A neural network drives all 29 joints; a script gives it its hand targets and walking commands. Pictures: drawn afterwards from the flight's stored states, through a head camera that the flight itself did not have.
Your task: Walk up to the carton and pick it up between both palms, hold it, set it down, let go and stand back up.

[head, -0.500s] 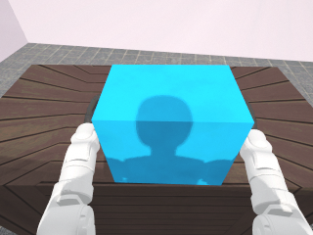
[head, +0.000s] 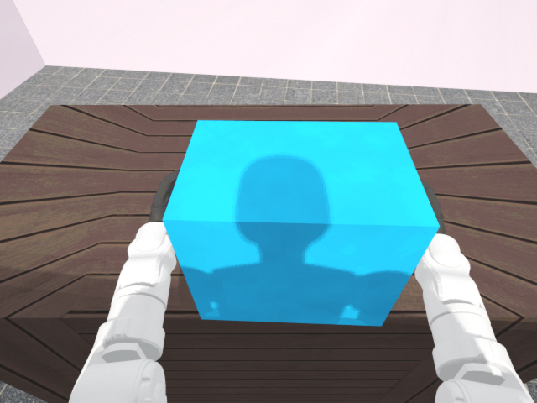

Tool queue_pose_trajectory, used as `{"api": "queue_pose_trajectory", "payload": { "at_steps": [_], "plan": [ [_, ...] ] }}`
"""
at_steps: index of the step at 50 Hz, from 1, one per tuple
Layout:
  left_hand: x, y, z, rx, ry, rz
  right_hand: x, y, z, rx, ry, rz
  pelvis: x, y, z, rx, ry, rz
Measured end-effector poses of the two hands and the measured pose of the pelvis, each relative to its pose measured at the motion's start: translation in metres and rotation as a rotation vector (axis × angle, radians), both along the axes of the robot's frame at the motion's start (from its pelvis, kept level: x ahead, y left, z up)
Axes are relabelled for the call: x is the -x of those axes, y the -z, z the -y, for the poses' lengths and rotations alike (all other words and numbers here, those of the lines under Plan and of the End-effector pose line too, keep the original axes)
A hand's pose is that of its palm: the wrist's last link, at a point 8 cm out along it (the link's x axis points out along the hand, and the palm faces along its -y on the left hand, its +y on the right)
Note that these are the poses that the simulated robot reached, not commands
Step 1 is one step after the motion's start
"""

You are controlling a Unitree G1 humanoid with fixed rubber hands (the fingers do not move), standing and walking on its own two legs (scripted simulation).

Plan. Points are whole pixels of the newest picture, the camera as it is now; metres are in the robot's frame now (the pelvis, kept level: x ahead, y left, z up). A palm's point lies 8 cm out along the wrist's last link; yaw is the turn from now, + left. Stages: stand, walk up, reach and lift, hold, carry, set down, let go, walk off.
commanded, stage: set down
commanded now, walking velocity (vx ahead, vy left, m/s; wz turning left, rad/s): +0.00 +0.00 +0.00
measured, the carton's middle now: (292, 226) +0.39 -0.02 +0.05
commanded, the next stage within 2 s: none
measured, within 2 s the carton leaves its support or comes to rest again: rests again in 0.56 s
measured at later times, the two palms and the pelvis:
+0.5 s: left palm (165, 221) +0.38 +0.18 +0.08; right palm (427, 232) +0.36 -0.22 +0.08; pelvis -0.01 +0.00 +0.00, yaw +0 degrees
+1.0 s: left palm (170, 217) +0.41 +0.19 +0.06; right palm (417, 226) +0.39 -0.22 +0.06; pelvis -0.02 +0.00 -0.01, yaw -2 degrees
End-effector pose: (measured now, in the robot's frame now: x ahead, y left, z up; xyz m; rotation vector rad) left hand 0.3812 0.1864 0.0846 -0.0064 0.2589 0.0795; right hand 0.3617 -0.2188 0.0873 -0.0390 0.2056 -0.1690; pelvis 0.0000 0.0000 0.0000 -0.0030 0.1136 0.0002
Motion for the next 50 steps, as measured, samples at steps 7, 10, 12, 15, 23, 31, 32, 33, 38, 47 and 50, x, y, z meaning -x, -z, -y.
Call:
{"api": "queue_pose_trajectory", "payload": {
  "at_steps": [7, 10, 12, 15, 23, 31, 32, 33, 38, 47, 50],
  "plan": [
    [0.000, 0.000, 0.001, -0.010, 0.003, 0.001, 0.001, 0.003, 0.001, 0.001, 0.000, 0.000, 0.002, 0.000, -0.001, -0.001, 0.004, 0.002],
    [-0.001, -0.001, 0.002, -0.010, 0.003, -0.002, 0.001, 0.005, 0.002, 0.002, 0.000, -0.002, 0.004, 0.000, -0.001, -0.003, 0.006, 0.004],
    [-0.001, 0.000, 0.002, -0.013, 0.003, -0.001, 0.001, 0.005, 0.002, 0.003, -0.001, 0.000, 0.004, 0.000, -0.001, -0.004, 0.006, 0.005],
    [0.000, 0.000, 0.002, -0.012, 0.001, 0.004, 0.000, 0.005, 0.002, 0.009, -0.005, 0.004, 0.005, 0.000, -0.001, -0.004, 0.009, 0.009],
    [0.000, 0.001, 0.002, -0.016, -0.001, 0.015, 0.000, 0.007, 0.002, 0.003, -0.006, 0.015, 0.010, 0.001, 0.000, -0.004, 0.008, 0.014],
    [-0.002, 0.004, 0.002, -0.018, -0.001, 0.034, -0.002, 0.007, 0.002, 0.008, -0.009, 0.022, 0.014, 0.002, 0.001, -0.005, 0.012, 0.014],
    [-0.003, 0.004, 0.002, -0.022, 0.000, 0.035, -0.002, 0.007, 0.002, 0.011, -0.011, 0.022, 0.015, 0.002, 0.001, -0.005, 0.013, 0.011],
    [-0.004, 0.005, 0.002, -0.027, 0.000, 0.036, -0.002, 0.008, 0.003, 0.011, -0.011, 0.022, 0.015, 0.002, 0.001, -0.005, 0.014, 0.008],
    [-0.010, 0.009, -0.001, -0.061, -0.030, 0.013, -0.010, 0.013, 0.003, -0.005, -0.014, -0.011, 0.016, 0.005, -0.001, 0.001, 0.023, -0.037],
    [-0.024, 0.016, 0.000, -0.028, -0.012, 0.022, -0.026, 0.022, 0.002, -0.030, -0.016, -0.039, 0.016, 0.013, -0.004, 0.015, 0.029, -0.126],
    [-0.025, 0.020, 0.000, -0.031, -0.005, 0.019, -0.028, 0.026, 0.002, -0.035, -0.013, -0.045, 0.017, 0.014, -0.004, 0.020, 0.023, -0.129]
  ]
}}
